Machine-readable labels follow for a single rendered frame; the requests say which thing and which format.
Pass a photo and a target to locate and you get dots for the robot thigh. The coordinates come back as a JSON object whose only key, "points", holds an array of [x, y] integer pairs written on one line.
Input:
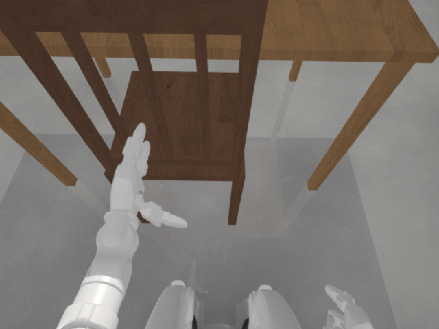
{"points": [[269, 310], [173, 309]]}

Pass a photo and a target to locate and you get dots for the chair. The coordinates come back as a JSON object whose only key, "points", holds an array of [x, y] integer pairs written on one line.
{"points": [[196, 122]]}

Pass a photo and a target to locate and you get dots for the right robot hand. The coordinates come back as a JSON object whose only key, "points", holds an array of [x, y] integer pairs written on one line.
{"points": [[354, 316]]}

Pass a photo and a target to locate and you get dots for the left robot forearm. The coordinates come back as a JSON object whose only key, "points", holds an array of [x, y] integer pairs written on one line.
{"points": [[99, 298]]}

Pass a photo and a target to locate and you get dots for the left robot hand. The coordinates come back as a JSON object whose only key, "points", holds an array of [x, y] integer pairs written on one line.
{"points": [[127, 182]]}

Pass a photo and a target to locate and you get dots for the table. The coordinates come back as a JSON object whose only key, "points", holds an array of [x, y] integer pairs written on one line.
{"points": [[387, 31]]}

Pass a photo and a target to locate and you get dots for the right robot thigh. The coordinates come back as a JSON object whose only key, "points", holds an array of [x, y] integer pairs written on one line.
{"points": [[269, 310]]}

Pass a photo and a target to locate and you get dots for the left robot thigh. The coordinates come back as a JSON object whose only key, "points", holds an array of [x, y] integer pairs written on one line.
{"points": [[173, 309]]}

